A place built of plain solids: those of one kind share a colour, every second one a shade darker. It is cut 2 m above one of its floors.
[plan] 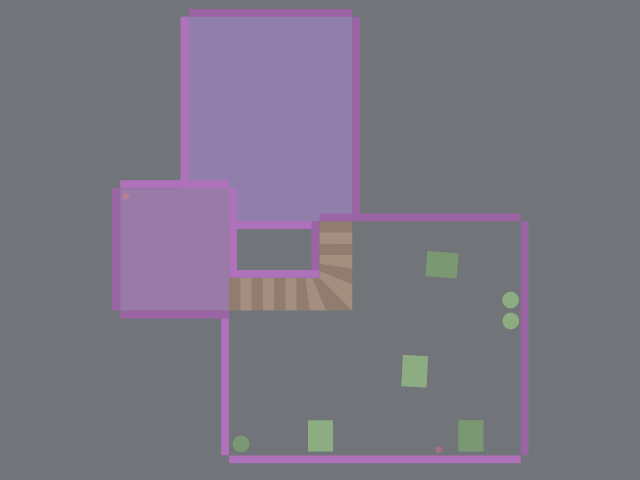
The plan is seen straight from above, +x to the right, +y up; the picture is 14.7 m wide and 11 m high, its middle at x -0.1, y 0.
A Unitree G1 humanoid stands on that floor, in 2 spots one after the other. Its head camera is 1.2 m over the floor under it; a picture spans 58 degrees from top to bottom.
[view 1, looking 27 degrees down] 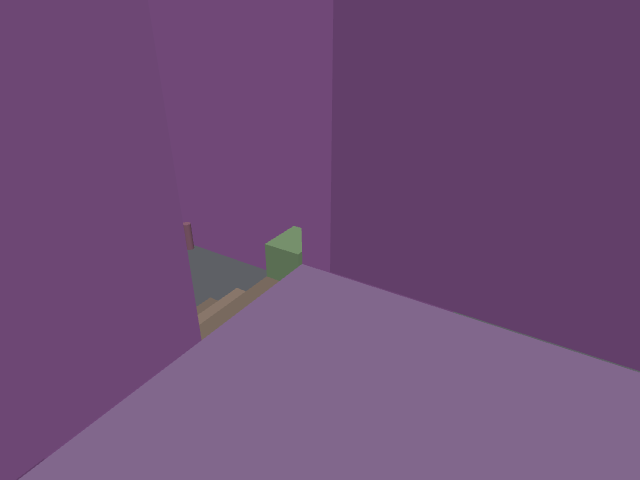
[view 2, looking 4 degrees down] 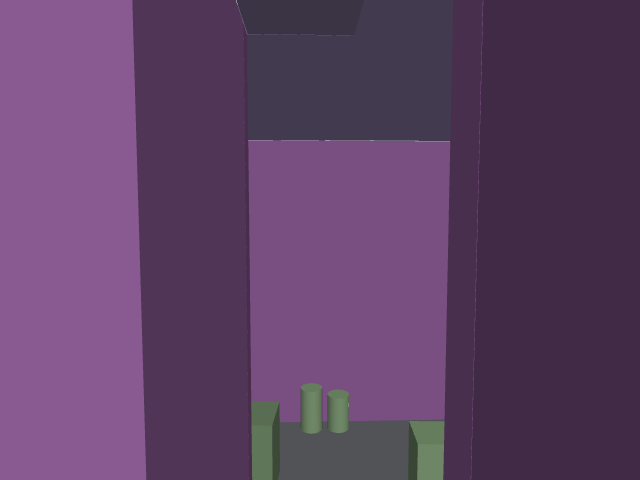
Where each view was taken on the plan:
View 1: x -3.36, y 0.08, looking -58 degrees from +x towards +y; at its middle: wall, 2.25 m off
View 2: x -3.24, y -1.27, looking -2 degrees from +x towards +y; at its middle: wall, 7.76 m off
